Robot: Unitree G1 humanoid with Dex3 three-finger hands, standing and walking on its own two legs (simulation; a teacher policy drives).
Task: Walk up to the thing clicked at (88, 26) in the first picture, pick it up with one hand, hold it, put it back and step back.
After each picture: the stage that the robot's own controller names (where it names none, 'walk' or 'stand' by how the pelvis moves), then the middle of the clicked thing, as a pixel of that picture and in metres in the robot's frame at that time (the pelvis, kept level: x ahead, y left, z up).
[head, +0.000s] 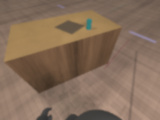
stand; (88, 24) +1.06 +0.09 +0.05
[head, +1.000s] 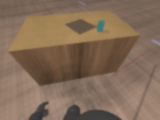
walk; (100, 26) +0.96 -0.02 +0.07
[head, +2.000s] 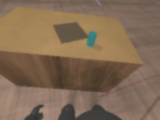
walk; (91, 39) +0.63 +0.05 +0.09
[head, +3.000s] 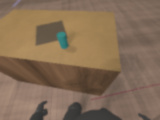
stand; (63, 40) +0.54 +0.26 +0.09
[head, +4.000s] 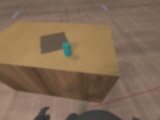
stand; (67, 49) +0.54 +0.24 +0.05
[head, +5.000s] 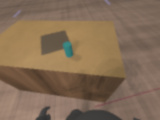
stand; (68, 49) +0.51 +0.22 +0.06
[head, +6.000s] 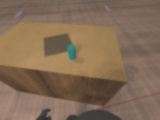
stand; (71, 52) +0.51 +0.19 +0.05
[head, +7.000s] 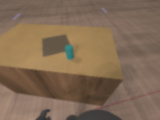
stand; (69, 52) +0.52 +0.21 +0.05
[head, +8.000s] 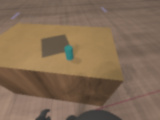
stand; (69, 53) +0.51 +0.21 +0.05
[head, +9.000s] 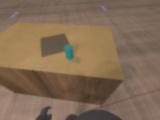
rise first; (68, 52) +0.51 +0.21 +0.05
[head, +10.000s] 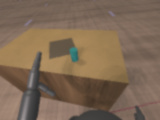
rise first; (74, 54) +0.51 +0.21 +0.05
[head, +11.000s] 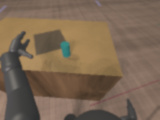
go down; (65, 49) +0.52 +0.20 +0.06
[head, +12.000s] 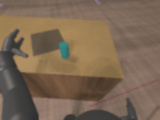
go down; (64, 50) +0.50 +0.20 +0.07
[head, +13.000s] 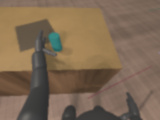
close in; (56, 42) +0.51 +0.21 +0.11
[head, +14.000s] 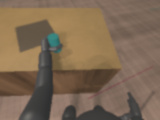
lift; (55, 43) +0.50 +0.22 +0.11
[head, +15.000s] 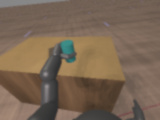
lift; (68, 51) +0.33 +0.15 +0.27
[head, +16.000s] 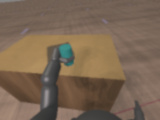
hold; (67, 55) +0.34 +0.16 +0.24
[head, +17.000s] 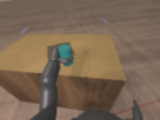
hold; (66, 55) +0.33 +0.17 +0.23
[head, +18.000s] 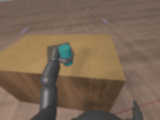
hold; (66, 55) +0.33 +0.17 +0.23
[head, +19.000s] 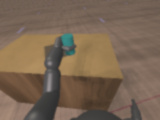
crouch; (68, 44) +0.40 +0.15 +0.27
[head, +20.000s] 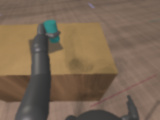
lower; (52, 32) +0.50 +0.22 +0.25
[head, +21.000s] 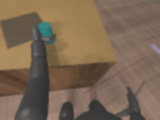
lower; (47, 33) +0.54 +0.22 +0.13
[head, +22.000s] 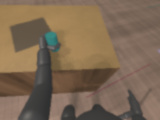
lower; (53, 42) +0.51 +0.22 +0.11
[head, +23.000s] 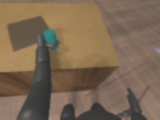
lower; (51, 40) +0.52 +0.22 +0.11
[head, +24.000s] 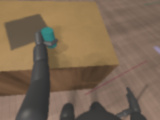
lower; (49, 38) +0.53 +0.22 +0.11
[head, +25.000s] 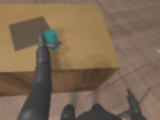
open; (52, 40) +0.52 +0.22 +0.11
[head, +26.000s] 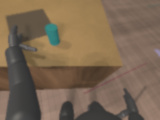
sink last; (53, 35) +0.53 +0.22 +0.11
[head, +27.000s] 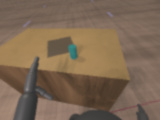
sink last; (73, 52) +0.53 +0.21 +0.09
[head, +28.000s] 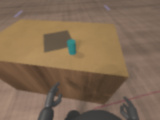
stand; (71, 47) +0.54 +0.20 +0.08
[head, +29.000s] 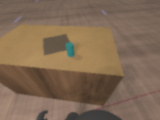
stand; (70, 49) +0.55 +0.21 +0.07
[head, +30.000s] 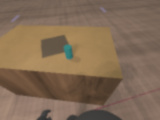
stand; (68, 52) +0.53 +0.22 +0.05
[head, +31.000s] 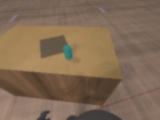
stand; (67, 52) +0.52 +0.23 +0.05
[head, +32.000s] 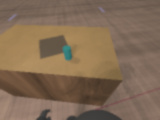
stand; (67, 53) +0.51 +0.23 +0.05
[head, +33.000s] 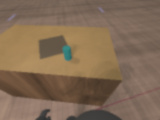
stand; (67, 53) +0.51 +0.23 +0.05
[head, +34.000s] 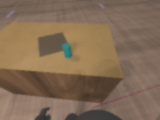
walk; (67, 51) +0.52 +0.23 +0.05
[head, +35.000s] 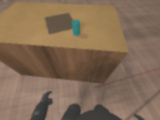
walk; (76, 28) +0.70 +0.19 +0.08
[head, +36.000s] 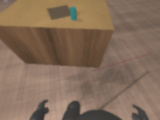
walk; (73, 13) +0.97 +0.28 +0.08
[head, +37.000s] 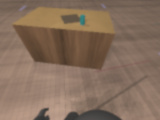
stand; (82, 20) +1.15 +0.20 +0.06
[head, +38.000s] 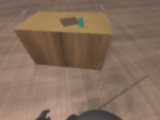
stand; (80, 22) +1.15 +0.20 +0.05
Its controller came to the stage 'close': yes
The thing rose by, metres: 0.20
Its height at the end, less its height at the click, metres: +0.00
